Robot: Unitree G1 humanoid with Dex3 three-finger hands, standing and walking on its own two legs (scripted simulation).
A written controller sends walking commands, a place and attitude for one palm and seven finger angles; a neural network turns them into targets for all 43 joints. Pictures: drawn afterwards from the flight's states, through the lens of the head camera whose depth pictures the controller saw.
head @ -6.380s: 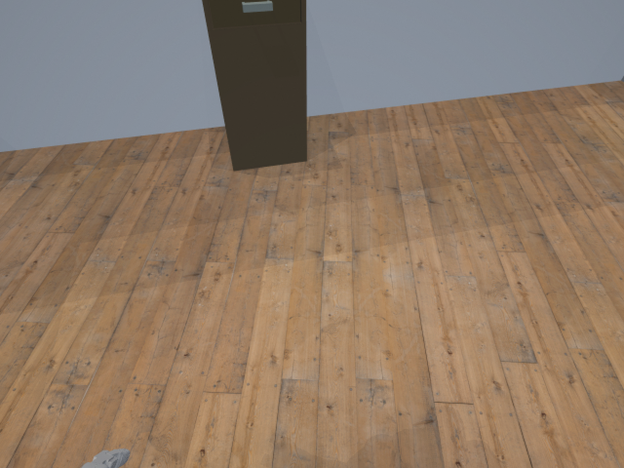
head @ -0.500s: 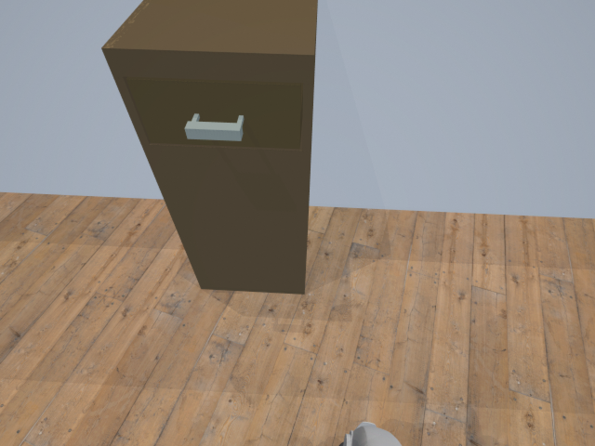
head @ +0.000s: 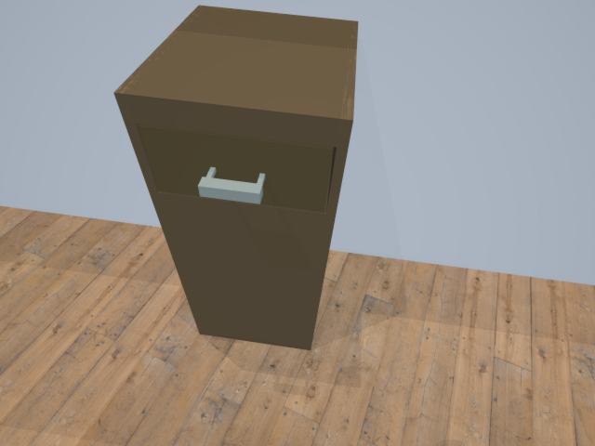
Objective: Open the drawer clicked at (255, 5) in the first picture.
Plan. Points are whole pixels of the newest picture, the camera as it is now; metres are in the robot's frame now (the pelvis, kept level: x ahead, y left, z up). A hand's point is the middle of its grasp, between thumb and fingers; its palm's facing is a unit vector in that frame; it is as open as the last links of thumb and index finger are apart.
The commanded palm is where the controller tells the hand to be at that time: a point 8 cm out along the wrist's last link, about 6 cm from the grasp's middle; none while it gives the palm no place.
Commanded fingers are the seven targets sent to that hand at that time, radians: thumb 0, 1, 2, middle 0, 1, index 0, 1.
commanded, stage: come to a stop and stand still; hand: left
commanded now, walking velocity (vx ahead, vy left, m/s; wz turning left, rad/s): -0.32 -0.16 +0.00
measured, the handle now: (234, 182) +0.55 +0.18 +0.02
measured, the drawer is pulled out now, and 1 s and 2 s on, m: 0.00 0.00 0.00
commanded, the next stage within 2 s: look again from close up in 1.44 s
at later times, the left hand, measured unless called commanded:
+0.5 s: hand out of the picture +0.04 +0.15 -0.15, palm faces +0.00 -0.95 -0.31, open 7.4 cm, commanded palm none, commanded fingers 0.00 0.90 0.90 -0.20 -0.30 -0.20 -0.30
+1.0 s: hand out of the picture -0.05 +0.14 -0.16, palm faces +0.08 -0.96 -0.25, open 7.4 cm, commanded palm none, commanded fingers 0.00 0.90 0.90 -0.20 -0.30 -0.20 -0.30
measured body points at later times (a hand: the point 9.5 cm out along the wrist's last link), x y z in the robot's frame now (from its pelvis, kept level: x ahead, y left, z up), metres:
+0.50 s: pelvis -0.02 -0.06 +0.00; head -0.02 -0.09 +0.45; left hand +0.04 +0.20 -0.13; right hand +0.00 -0.31 -0.17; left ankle +0.05 +0.10 -0.72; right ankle -0.04 -0.17 -0.73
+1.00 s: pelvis -0.02 -0.04 +0.01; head +0.01 -0.06 +0.46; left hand -0.06 +0.19 -0.14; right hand +0.05 -0.29 -0.15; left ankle -0.04 +0.10 -0.72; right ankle -0.04 -0.17 -0.73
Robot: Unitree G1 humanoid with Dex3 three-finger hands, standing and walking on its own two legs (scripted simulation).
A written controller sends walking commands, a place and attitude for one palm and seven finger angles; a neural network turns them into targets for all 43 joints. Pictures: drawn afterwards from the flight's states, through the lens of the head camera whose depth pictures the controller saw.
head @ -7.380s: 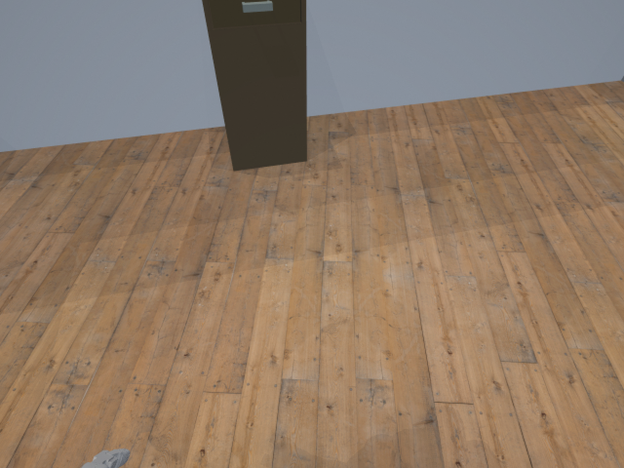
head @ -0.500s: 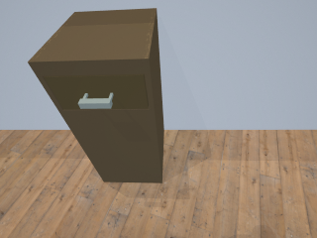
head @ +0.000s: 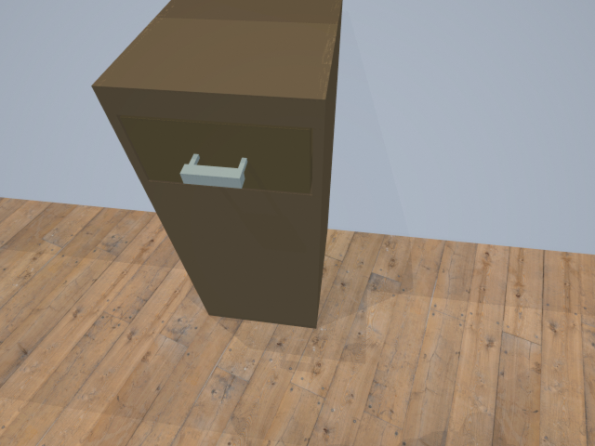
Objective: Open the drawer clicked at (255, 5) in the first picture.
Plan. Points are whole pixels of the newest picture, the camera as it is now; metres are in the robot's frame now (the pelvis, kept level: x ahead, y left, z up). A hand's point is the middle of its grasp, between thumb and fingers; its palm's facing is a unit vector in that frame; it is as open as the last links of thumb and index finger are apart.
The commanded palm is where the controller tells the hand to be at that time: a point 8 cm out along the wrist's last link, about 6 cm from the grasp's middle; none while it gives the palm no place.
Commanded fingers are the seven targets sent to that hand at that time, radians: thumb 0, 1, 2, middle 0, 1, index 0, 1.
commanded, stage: come to a stop and stand still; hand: left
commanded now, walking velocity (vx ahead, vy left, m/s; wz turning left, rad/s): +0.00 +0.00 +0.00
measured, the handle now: (216, 168) +0.57 +0.22 +0.01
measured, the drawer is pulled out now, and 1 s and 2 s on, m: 0.00 0.00 0.00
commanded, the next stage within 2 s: look again from close up in 0.44 s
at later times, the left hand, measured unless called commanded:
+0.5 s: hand out of the picture +0.05 +0.21 -0.18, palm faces +0.02 -0.98 -0.20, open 7.3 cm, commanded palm none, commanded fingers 0.00 0.90 0.90 -0.20 -0.30 -0.20 -0.30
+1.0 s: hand out of the picture +0.02 +0.21 -0.17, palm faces +0.00 -0.97 -0.24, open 7.4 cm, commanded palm none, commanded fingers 0.00 0.90 0.90 -0.20 -0.30 -0.20 -0.30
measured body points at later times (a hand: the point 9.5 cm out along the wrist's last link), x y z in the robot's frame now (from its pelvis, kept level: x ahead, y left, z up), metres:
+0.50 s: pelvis +0.02 +0.03 +0.00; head +0.04 +0.04 +0.45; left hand +0.05 +0.27 -0.16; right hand +0.03 -0.20 -0.16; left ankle -0.02 +0.15 -0.74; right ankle +0.00 -0.10 -0.74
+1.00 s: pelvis +0.02 +0.03 -0.01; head +0.03 +0.00 +0.44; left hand +0.02 +0.26 -0.15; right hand +0.00 -0.18 -0.18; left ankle -0.02 +0.15 -0.74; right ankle +0.00 -0.10 -0.74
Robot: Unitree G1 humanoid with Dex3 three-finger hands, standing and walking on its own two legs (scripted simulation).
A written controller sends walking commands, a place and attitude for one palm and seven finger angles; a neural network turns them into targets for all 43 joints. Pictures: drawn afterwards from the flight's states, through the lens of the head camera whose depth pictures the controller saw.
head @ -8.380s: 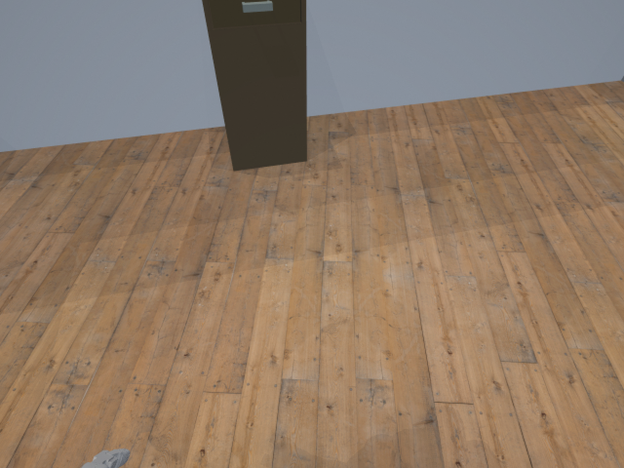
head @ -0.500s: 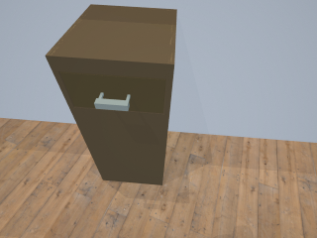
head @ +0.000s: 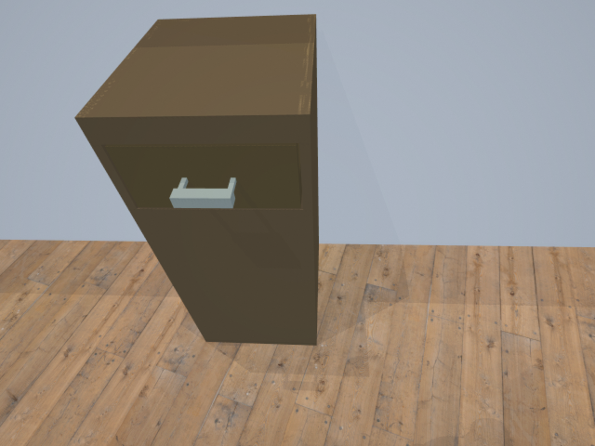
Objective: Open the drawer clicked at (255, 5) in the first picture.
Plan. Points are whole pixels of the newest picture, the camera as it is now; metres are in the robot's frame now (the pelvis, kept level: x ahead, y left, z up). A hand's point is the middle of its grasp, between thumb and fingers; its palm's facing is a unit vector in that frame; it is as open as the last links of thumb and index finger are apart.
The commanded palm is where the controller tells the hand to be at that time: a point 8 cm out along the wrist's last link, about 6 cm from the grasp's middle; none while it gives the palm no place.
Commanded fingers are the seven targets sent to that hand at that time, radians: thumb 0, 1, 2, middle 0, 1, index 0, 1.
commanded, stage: look again from close up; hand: left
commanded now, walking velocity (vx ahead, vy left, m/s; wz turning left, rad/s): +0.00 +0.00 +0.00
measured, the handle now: (205, 190) +0.54 +0.21 +0.02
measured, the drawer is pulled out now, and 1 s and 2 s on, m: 0.00 0.00 0.00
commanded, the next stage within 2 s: raise the hand with hooked fingers in 0.06 s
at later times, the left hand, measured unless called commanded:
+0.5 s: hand (182, 391) +0.20 +0.17 -0.02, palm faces +0.01 -0.36 -0.93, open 8.1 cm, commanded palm +0.14 +0.20 -0.01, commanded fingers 0.00 0.48 0.72 -0.23 -0.57 -0.23 -0.57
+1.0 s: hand (145, 366) +0.21 +0.21 +0.02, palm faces +0.02 -0.10 -1.00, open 11.0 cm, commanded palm +0.18 +0.21 +0.08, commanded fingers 0.00 -0.10 0.47 -0.27 -0.94 -0.27 -0.94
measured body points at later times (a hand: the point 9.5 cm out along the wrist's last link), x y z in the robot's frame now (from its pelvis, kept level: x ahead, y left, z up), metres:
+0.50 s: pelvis -0.03 -0.03 -0.02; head -0.01 -0.06 +0.43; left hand +0.19 +0.19 +0.03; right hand +0.20 -0.28 -0.09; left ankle -0.04 +0.12 -0.73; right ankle -0.02 -0.13 -0.74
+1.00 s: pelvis -0.04 -0.02 -0.02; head -0.02 -0.06 +0.43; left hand +0.20 +0.21 +0.08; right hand +0.14 -0.22 -0.14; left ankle -0.04 +0.12 -0.74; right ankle -0.02 -0.13 -0.74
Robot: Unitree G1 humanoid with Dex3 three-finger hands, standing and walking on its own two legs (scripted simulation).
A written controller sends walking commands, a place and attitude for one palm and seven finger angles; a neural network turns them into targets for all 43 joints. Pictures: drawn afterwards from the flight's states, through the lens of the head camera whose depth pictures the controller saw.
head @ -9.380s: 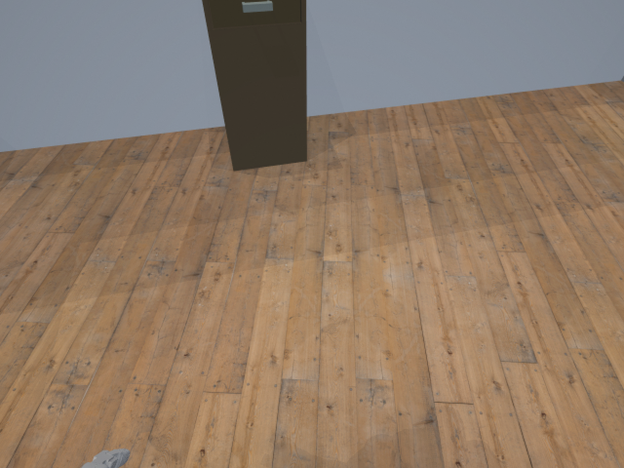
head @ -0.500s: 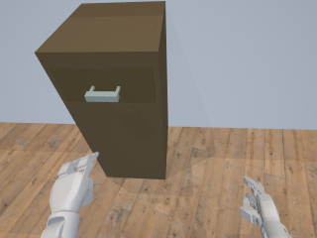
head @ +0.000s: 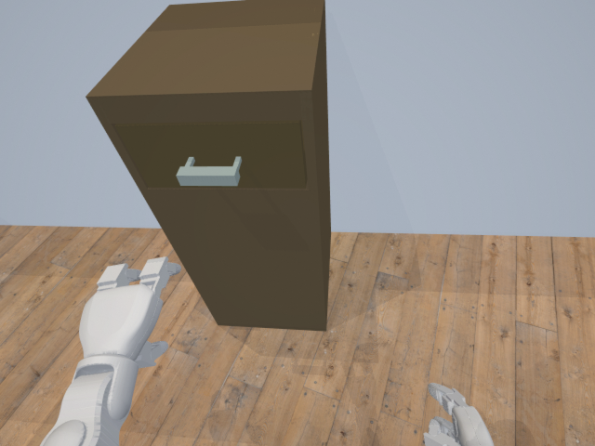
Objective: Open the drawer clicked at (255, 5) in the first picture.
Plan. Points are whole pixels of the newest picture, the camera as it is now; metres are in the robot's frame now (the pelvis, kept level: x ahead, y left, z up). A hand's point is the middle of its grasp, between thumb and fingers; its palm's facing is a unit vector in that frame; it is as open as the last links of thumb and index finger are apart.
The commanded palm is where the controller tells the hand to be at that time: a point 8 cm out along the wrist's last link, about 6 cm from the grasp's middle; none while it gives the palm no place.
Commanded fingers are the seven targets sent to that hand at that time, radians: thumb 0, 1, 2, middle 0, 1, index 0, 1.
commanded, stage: raise the hand with hooked fingers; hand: left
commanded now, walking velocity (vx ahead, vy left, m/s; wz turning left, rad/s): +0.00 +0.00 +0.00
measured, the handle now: (211, 168) +0.58 +0.23 +0.03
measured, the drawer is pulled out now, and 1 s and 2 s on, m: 0.00 0.00 0.00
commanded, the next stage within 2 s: move the hooked fingers above the handle in 1.06 s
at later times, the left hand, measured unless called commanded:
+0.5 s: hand (112, 264) +0.30 +0.26 +0.12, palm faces +0.07 -0.05 -1.00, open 13.6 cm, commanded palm +0.27 +0.26 +0.18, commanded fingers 0.00 -0.50 0.30 -0.30 -1.20 -0.30 -1.20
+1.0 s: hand (116, 248) +0.31 +0.25 +0.14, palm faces +0.04 -0.07 -1.00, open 13.8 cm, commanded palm +0.28 +0.26 +0.20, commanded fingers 0.00 -0.50 0.30 -0.30 -1.20 -0.30 -1.20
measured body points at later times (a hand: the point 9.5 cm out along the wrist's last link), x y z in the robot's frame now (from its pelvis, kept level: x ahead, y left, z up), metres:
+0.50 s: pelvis +0.01 +0.02 +0.02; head +0.02 -0.02 +0.47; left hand +0.29 +0.26 +0.17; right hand +0.24 -0.18 -0.07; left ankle -0.01 +0.14 -0.72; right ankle +0.02 -0.11 -0.72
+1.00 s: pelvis +0.01 +0.01 +0.03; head +0.03 -0.02 +0.48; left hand +0.30 +0.25 +0.19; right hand +0.20 -0.21 -0.09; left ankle -0.01 +0.14 -0.72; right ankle +0.02 -0.11 -0.72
